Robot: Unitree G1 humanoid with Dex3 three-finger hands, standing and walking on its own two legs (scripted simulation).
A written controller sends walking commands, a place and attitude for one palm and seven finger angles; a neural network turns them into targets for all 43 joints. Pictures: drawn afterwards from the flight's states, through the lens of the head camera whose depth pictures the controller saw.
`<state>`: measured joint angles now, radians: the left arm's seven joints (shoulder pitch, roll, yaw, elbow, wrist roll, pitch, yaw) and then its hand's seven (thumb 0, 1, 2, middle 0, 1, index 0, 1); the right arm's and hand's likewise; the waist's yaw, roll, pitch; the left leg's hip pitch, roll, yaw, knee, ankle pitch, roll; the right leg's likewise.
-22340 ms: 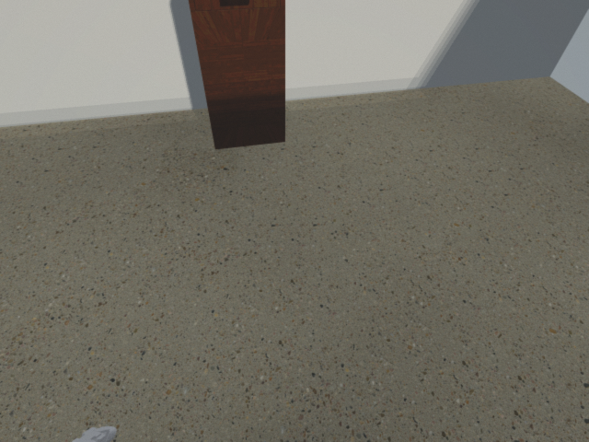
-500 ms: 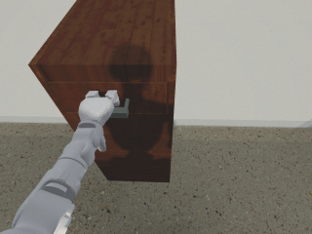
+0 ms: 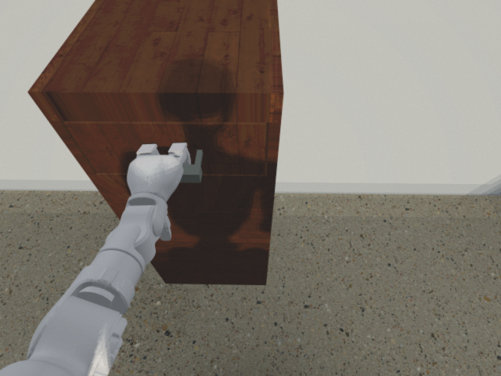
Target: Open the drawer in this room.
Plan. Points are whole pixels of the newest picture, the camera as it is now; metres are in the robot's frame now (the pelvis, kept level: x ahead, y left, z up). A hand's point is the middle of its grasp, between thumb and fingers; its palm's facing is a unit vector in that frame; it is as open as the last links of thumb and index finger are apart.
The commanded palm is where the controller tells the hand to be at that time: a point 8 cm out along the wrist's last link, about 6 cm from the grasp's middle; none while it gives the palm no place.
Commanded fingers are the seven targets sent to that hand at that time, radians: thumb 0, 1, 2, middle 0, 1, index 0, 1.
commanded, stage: lower the fingers behind the handle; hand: left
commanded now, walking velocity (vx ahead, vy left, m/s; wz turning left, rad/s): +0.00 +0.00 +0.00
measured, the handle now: (170, 164) +0.48 +0.15 +0.04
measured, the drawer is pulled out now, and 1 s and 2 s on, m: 0.00 0.00 0.02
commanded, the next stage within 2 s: close the thumb around the handle in 0.30 s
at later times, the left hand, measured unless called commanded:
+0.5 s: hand (166, 190) +0.44 +0.16 +0.01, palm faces -0.04 -0.06 -1.00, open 13.6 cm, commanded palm +0.41 +0.17 +0.07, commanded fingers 0.00 -0.16 0.44 -0.32 -1.24 -0.32 -1.24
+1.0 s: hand (165, 192) +0.43 +0.16 +0.02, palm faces -0.04 -0.04 -1.00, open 5.9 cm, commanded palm +0.40 +0.16 +0.07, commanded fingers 0.00 0.90 0.90 -0.40 -1.35 -0.40 -1.35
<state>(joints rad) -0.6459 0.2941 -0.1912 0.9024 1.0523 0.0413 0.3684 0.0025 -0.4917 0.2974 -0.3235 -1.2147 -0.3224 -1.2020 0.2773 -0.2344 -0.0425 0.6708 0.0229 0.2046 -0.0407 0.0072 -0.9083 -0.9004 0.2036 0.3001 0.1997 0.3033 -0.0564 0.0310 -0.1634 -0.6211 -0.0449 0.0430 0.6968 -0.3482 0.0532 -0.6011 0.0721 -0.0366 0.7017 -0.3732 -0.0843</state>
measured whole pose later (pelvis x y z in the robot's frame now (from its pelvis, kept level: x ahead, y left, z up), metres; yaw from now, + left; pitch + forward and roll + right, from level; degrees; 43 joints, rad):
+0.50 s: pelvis +0.00 +0.01 +0.00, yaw -1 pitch +15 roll +0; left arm -0.64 0.28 -0.19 0.91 1.05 0.06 0.37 0.00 -0.46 0.31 -0.33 -1.21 -0.32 -1.21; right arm 0.29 -0.23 -0.05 0.66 0.02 0.21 -0.04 0.01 -0.91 -0.90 0.20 0.30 0.20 0.30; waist -0.06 0.04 -0.17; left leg -0.61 -0.04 0.05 0.69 -0.35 0.06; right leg -0.59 0.07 -0.02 0.69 -0.37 -0.08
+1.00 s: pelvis +0.01 +0.01 +0.00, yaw +0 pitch +15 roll +0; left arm -0.63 0.26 -0.23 0.88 1.05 0.09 0.35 0.00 0.66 0.80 -0.39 -1.32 -0.40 -1.33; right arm 0.26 -0.23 -0.04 0.66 0.02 0.22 -0.03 0.01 -0.91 -0.90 0.20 0.30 0.20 0.30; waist -0.04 0.04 -0.17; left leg -0.58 -0.05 0.04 0.69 -0.36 0.06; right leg -0.56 0.07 -0.03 0.69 -0.38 -0.08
